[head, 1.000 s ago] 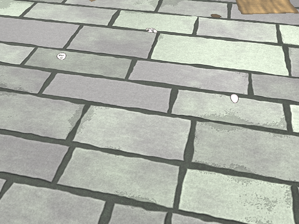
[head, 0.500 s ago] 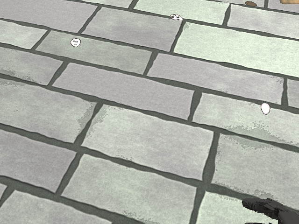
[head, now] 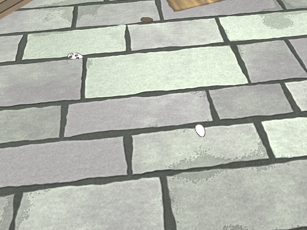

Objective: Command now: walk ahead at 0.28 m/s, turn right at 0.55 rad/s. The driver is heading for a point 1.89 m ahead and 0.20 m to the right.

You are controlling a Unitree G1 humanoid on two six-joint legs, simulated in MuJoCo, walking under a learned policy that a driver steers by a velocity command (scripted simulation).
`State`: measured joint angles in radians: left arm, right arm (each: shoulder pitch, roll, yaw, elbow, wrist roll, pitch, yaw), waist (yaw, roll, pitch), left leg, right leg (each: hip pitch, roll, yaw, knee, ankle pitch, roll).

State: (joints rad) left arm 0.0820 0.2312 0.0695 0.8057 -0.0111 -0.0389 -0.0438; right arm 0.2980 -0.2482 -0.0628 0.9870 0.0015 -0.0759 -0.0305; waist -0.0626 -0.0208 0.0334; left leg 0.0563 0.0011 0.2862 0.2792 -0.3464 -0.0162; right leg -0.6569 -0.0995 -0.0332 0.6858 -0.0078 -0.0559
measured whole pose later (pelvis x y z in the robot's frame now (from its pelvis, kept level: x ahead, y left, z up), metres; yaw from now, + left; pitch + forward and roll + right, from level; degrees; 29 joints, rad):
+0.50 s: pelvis +0.15 -0.02 +0.00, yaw -15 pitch +3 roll +1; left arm 0.17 0.28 0.07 0.68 0.01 0.01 0.03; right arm 0.12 -0.29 -0.06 0.81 0.00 -0.01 -0.05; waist 0.02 0.02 0.01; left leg -0.54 0.03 -0.10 0.80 -0.28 -0.08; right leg -0.38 0.13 0.13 0.48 -0.15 -0.07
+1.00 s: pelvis +0.18 -0.01 +0.00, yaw -18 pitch +0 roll +0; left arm 0.21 0.24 0.05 0.74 0.02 0.02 0.01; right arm 0.16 -0.24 -0.03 0.84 -0.01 -0.02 0.00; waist -0.01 0.01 0.02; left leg -0.25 0.03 -0.03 0.55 -0.29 -0.04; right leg -0.24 0.02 0.06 0.56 -0.31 0.00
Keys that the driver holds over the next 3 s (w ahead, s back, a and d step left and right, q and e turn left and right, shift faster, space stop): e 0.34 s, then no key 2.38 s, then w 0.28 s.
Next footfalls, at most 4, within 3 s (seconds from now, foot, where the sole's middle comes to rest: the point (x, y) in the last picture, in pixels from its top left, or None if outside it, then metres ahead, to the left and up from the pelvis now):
0.06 right None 0.22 -0.10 -0.77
0.60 left None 0.27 0.11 -0.77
0.84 right None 0.17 -0.13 -0.77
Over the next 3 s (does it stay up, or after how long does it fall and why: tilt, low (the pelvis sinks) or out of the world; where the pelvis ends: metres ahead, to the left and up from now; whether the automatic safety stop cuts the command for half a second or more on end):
stays up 0.22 -0.02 -0.01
